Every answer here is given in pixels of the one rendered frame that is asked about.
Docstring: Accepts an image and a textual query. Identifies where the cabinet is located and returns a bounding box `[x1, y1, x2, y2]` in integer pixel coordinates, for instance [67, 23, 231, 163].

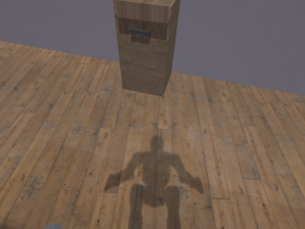
[112, 0, 181, 97]

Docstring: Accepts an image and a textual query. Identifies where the handle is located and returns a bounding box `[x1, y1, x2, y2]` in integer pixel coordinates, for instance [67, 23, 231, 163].
[129, 27, 151, 35]

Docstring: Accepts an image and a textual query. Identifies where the drawer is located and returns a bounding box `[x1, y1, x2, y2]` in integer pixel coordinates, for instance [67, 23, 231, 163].
[117, 17, 168, 40]

